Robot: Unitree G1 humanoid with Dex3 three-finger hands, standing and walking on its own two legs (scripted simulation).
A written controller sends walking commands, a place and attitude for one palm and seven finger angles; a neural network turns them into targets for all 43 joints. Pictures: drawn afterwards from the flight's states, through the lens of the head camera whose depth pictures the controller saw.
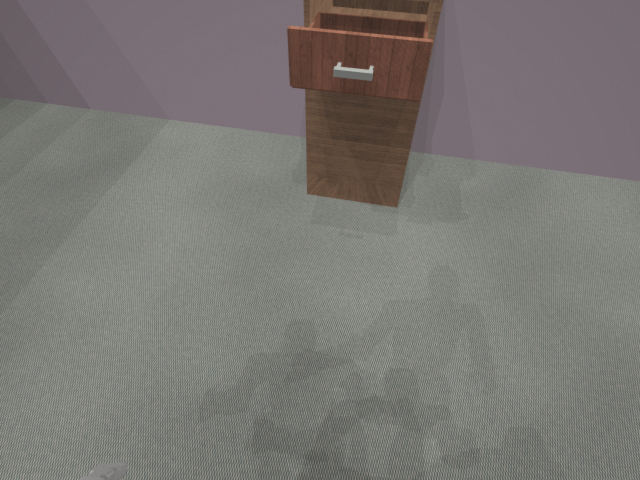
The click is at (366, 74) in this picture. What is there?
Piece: drawer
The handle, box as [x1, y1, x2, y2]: [333, 62, 373, 80]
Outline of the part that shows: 333,69 333,76 371,80 373,66 370,66 368,70 341,67 341,63 338,62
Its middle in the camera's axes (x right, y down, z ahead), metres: +0.09 -0.45 +1.04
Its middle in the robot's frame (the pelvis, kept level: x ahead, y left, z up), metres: +1.09 -0.03 +0.00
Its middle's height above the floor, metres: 0.77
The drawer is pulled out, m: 0.29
